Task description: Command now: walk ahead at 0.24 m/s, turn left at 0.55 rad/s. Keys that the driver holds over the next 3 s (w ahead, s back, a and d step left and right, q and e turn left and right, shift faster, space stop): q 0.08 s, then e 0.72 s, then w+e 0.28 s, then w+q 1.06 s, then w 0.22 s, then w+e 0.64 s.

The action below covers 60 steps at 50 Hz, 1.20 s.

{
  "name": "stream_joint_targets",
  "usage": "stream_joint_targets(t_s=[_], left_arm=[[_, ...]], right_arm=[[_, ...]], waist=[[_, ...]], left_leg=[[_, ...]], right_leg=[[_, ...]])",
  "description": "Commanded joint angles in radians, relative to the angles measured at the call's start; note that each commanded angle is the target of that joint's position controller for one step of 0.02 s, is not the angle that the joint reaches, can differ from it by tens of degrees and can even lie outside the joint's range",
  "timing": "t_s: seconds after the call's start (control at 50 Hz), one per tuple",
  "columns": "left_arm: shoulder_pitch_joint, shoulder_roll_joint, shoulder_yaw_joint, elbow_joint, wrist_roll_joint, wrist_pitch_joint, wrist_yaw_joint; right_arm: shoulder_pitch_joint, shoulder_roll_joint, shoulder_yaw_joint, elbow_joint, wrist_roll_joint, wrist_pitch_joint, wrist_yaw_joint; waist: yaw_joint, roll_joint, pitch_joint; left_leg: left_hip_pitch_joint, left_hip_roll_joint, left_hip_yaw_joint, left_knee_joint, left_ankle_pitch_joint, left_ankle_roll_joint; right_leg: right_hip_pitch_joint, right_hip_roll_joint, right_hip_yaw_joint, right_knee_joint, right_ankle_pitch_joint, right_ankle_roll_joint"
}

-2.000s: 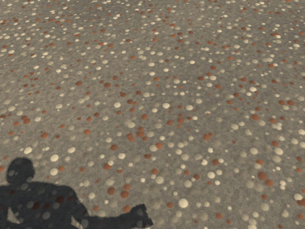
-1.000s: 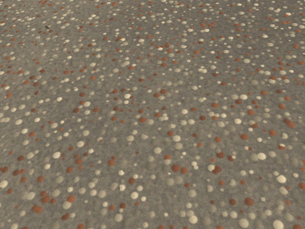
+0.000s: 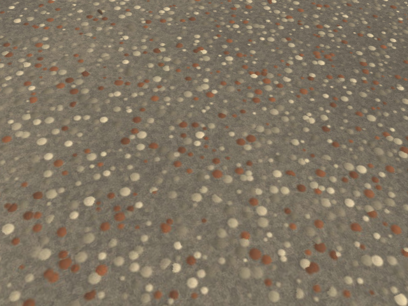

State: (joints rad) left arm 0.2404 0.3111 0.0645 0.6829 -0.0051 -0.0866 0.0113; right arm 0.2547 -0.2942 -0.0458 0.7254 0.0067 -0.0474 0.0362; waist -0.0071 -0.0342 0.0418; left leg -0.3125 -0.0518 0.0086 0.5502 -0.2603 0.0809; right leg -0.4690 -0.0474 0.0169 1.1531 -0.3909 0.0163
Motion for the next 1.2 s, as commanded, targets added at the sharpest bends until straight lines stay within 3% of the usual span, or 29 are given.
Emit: stream_joint_targets(t_s=[0.02,0.1,0.18,0.26,0.3,0.32,0.34,0.36,0.38,0.4,0.44,0.48,0.54,0.6,0.66,0.68,0.7,0.72,0.74,0.76,0.8,0.84,0.9,1.02,1.1,1.14,1.16,1.18,1.2], left_arm=[[-0.015,0.116,0.036,-0.08,0.025,-0.005,0.001],[-0.065,0.055,0.014,-0.081,0.026,0.02,0.007],[-0.17,0.018,-0.007,-0.076,0.009,0.01,-0.028],[-0.196,0.055,0.004,-0.078,0.004,-0.003,-0.05],[-0.15,0.086,0.017,-0.072,0.01,-0.008,-0.053],[-0.095,0.108,0.026,-0.062,0.015,-0.01,-0.051],[-0.029,0.163,0.041,-0.06,0.02,-0.012,-0.044],[0.013,0.23,0.052,-0.068,0.026,-0.003,-0.037],[0.06,0.143,0.032,-0.058,0.017,0.016,-0.029],[0.022,0.121,0.022,-0.069,-0.001,0.026,-0.025],[-0.079,0.113,0.022,-0.093,-0.012,0.052,-0.016],[-0.132,0.13,0.031,-0.108,-0.001,0.073,-0.01],[-0.112,0.152,0.048,-0.111,0.004,0.091,0.003],[-0.097,0.162,0.055,-0.112,-0.006,0.101,0.012],[-0.121,0.154,0.053,-0.121,-0.017,0.12,0.018],[-0.098,0.13,0.046,-0.117,-0.017,0.122,0.019],[-0.103,0.071,0.031,-0.14,-0.01,0.119,0.017],[-0.094,0.098,0.041,-0.156,-0.007,0.105,0.015],[-0.055,0.156,0.061,-0.126,-0.004,0.102,0.014],[-0.019,0.166,0.071,-0.094,-0.011,0.11,0.014],[0.014,0.128,0.065,-0.065,-0.009,0.129,0.023],[-0.033,0.101,0.052,-0.092,-0.017,0.132,0.013],[-0.146,0.085,0.038,-0.148,-0.021,0.119,-0.003],[-0.185,0.048,0.017,-0.179,-0.018,0.093,-0.035],[-0.169,0.046,0.013,-0.17,-0.021,0.085,-0.049],[-0.045,0.034,0.014,-0.115,-0.018,0.077,-0.048],[0.069,0.077,0.036,-0.076,-0.021,0.077,-0.039],[0.213,0.154,0.059,-0.052,-0.012,0.076,-0.026],[0.223,0.285,0.078,-0.074,-0.002,0.066,-0.018]], right_arm=[[-0.036,-0.175,-0.045,-0.089,-0.013,-0.01,-0.022],[-0.01,-0.177,-0.049,-0.061,0.007,0.011,-0.056],[0.029,-0.131,-0.03,-0.023,0.001,0.029,-0.078],[0.029,-0.137,-0.025,0.006,-0.017,0.025,-0.064],[0.005,-0.151,-0.03,0.007,-0.009,0.028,-0.064],[-0.006,-0.158,-0.033,0.004,-0.002,0.032,-0.069],[-0.001,-0.156,-0.031,-0.013,-0.016,0.029,-0.074],[0.068,-0.131,-0.022,-0.035,-0.032,0.021,-0.075],[0.035,-0.126,-0.016,-0.041,-0.04,0.026,-0.067],[0.027,-0.161,-0.026,-0.049,-0.019,0.034,-0.055],[-0.034,-0.131,-0.025,-0.059,-0.004,0.061,-0.054],[-0.039,-0.096,-0.02,-0.062,-0.01,0.077,-0.061],[-0.022,-0.071,-0.014,-0.056,-0.013,0.066,-0.063],[-0.039,-0.087,-0.022,-0.066,-0.009,0.053,-0.057],[0.002,-0.086,-0.033,-0.058,-0.008,0.036,-0.047],[0.026,-0.12,-0.046,-0.058,-0.015,0.034,-0.049],[0.037,-0.219,-0.07,-0.066,-0.041,0.04,-0.058],[-0.01,-0.234,-0.075,-0.078,-0.068,0.04,-0.055],[-0.068,-0.169,-0.054,-0.111,-0.068,0.032,-0.061],[-0.118,-0.13,-0.043,-0.118,-0.051,0.028,-0.067],[-0.148,-0.105,-0.035,-0.125,-0.022,0.026,-0.074],[-0.082,-0.106,-0.035,-0.11,-0.019,0.032,-0.082],[0.018,-0.139,-0.049,-0.087,-0.014,0.033,-0.091],[0.033,-0.192,-0.077,-0.067,0.001,0.008,-0.067],[0.037,-0.207,-0.084,-0.039,0.021,-0.002,-0.038],[0.015,-0.185,-0.071,-0.019,0.037,0.001,-0.023],[0.019,-0.14,-0.051,-0.01,0.029,-0.003,-0.017],[-0.019,-0.065,-0.018,-0.032,0.001,-0.012,-0.01],[-0.032,-0.042,-0.01,-0.098,0.002,-0.033,-0.01]], waist=[[0.018,0.109,-0.069],[0.018,0.089,-0.094],[-0.046,0.122,-0.112],[-0.052,0.119,-0.073],[-0.018,0.12,-0.076],[0.017,0.105,-0.1],[0.037,0.044,-0.177],[0.006,-0.111,-0.29],[0.046,-0.209,-0.353],[0.033,-0.109,-0.312],[0.005,0.0,-0.135],[-0.024,-0.044,-0.082],[-0.008,-0.119,-0.137],[0.011,-0.124,-0.175],[-0.022,-0.119,-0.166],[-0.025,-0.081,-0.161],[-0.012,0.144,-0.127],[0.001,0.333,-0.095],[0.016,0.24,-0.09],[0.041,0.176,-0.077],[0.037,0.149,-0.064],[-0.003,0.168,-0.073],[-0.078,0.192,-0.056],[-0.085,0.182,-0.015],[-0.062,0.173,-0.002],[0.023,0.126,-0.025],[0.081,0.087,-0.074],[0.15,-0.075,-0.157],[0.126,-0.272,-0.191]], left_leg=[[0.164,0.251,-0.321,-0.271,0.55,0.167],[0.165,0.188,-0.194,-0.235,0.747,0.134],[0.188,0.177,-0.141,-0.236,0.665,0.066],[0.26,0.231,-0.161,-0.187,0.684,0.081],[0.294,0.225,-0.157,-0.088,0.775,0.079],[0.289,0.192,-0.135,0.004,0.825,0.055],[0.216,0.129,-0.099,0.156,0.72,0.011],[-0.024,0.01,-0.058,0.457,0.322,-0.083],[-0.202,-0.079,-0.08,0.655,-0.375,-0.137],[-0.239,-0.026,-0.148,0.731,-0.373,-0.13],[-0.277,0.031,-0.124,0.671,-0.297,-0.131],[-0.169,0.036,-0.08,0.448,-0.226,-0.136],[-0.066,0.013,-0.064,0.283,-0.168,-0.15],[-0.028,0.008,-0.073,0.165,-0.085,-0.144],[0.09,0.0,-0.045,-0.052,0.037,-0.109],[0.164,0.072,-0.095,-0.127,0.045,-0.075],[0.211,0.293,-0.341,-0.239,-0.022,0.029],[0.118,0.449,-0.548,-0.309,0.057,0.165],[0.097,0.436,-0.501,-0.298,0.108,0.183],[0.092,0.376,-0.387,-0.27,0.145,0.138],[0.14,0.315,-0.258,-0.233,0.256,0.103],[0.194,0.289,-0.195,-0.279,0.078,0.102],[0.315,0.328,-0.226,-0.339,-0.128,0.113],[0.273,0.364,-0.122,-0.384,-0.124,0.108],[0.186,0.361,-0.052,-0.356,-0.08,0.1],[0.068,0.336,-0.007,-0.265,-0.037,0.079],[-0.03,0.293,0.043,-0.132,0.058,0.047],[-0.202,0.205,0.134,0.194,-0.056,-0.029],[-0.523,0.076,0.099,0.512,-0.324,-0.083]], right_leg=[[-0.162,-0.038,0.042,-0.044,0.103,0.009],[-0.143,0.02,0.012,-0.252,0.26,0.053],[-0.038,0.024,-0.01,-0.498,0.488,0.044],[-0.026,0.025,-0.007,-0.578,0.395,-0.021],[0.017,0.055,-0.029,-0.639,0.332,-0.063],[0.103,0.067,-0.034,-0.712,0.43,-0.091],[0.271,-0.011,0.078,-0.694,0.753,-0.146],[0.53,-0.21,0.34,-0.658,1.023,-0.319],[0.628,-0.322,0.546,-0.739,1.026,-0.43],[0.547,-0.302,0.538,-0.78,0.762,-0.393],[0.324,-0.216,0.411,-0.839,0.428,-0.297],[0.159,-0.115,0.332,-0.882,0.251,-0.237],[0.146,-0.082,0.313,-0.867,0.263,-0.241],[0.174,-0.095,0.367,-0.84,0.244,-0.229],[0.124,-0.054,0.384,-0.784,0.166,-0.17],[0.061,-0.013,0.359,-0.726,0.08,-0.123],[-0.108,0.101,0.217,-0.52,-0.085,-0.055],[-0.168,0.158,0.101,-0.268,-0.211,-0.014],[-0.151,0.113,0.143,-0.102,-0.172,0.007],[-0.15,0.108,0.135,-0.034,-0.114,0.02],[-0.187,0.093,0.114,0.07,-0.028,0.057],[-0.223,0.063,0.055,0.044,0.05,0.073],[-0.295,0.027,0.033,-0.089,0.066,0.081],[-0.153,-0.013,-0.03,-0.348,0.048,0.024],[0.037,0.008,-0.075,-0.513,0.038,-0.035],[0.285,0.06,-0.114,-0.683,0.143,-0.076],[0.489,0.078,-0.097,-0.705,0.153,-0.098],[0.7,-0.104,0.146,-0.765,0.138,-0.142],[0.801,-0.357,0.578,-0.867,0.02,-0.306]])
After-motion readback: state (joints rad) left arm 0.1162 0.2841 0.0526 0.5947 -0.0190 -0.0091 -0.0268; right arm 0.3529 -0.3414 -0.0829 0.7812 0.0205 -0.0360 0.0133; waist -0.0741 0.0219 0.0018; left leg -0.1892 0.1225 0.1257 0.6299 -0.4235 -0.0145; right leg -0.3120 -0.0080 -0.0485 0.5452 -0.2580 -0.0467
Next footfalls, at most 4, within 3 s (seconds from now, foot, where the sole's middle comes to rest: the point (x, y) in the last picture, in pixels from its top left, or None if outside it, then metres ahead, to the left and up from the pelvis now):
0.32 right None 0.28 -0.10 -0.77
0.68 left None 0.26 0.14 -0.77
1.18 right None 0.24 -0.14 -0.77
1.64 left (219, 252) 0.64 -0.07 -0.77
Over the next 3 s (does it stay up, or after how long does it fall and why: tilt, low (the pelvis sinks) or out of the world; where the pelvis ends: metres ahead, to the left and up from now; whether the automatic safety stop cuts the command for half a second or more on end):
stays up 1.15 -0.14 0.00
